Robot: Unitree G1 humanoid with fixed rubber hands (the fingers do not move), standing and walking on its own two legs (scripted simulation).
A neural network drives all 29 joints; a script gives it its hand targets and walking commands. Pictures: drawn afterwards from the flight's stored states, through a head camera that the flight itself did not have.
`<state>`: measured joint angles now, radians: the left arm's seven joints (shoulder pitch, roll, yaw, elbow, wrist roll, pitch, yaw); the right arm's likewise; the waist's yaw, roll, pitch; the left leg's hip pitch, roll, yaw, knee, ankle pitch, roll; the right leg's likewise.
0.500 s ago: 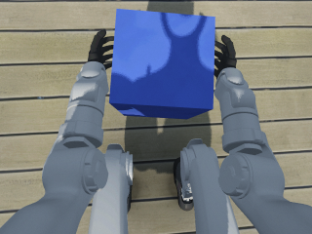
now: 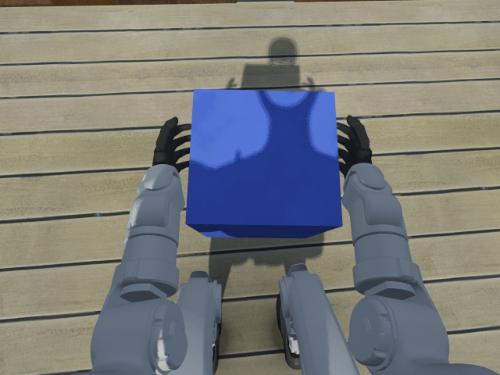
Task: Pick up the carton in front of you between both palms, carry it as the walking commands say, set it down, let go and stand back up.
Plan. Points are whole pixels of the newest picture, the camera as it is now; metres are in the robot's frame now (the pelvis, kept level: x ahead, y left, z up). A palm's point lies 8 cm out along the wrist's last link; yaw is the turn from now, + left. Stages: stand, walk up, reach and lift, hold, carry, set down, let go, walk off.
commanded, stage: reach and lift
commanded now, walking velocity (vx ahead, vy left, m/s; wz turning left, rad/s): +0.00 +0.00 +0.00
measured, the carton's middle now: (259, 177) +0.44 -0.03 -0.12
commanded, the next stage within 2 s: hold in 1.90 s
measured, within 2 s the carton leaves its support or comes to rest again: neither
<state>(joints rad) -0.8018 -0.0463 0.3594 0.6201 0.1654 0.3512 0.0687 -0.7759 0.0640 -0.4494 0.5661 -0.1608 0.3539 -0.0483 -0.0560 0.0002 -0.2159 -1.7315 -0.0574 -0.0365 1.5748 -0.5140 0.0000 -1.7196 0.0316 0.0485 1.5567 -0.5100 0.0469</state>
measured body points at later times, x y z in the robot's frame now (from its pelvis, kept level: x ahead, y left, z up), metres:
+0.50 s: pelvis +0.05 +0.00 +0.14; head +0.14 +0.00 +0.58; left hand +0.40 +0.13 +0.10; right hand +0.40 -0.17 +0.11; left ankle +0.08 +0.11 -0.53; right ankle +0.08 -0.14 -0.53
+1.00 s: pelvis +0.07 -0.01 +0.21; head +0.04 -0.01 +0.66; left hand +0.37 +0.14 +0.22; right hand +0.38 -0.16 +0.23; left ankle +0.08 +0.11 -0.53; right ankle +0.08 -0.14 -0.53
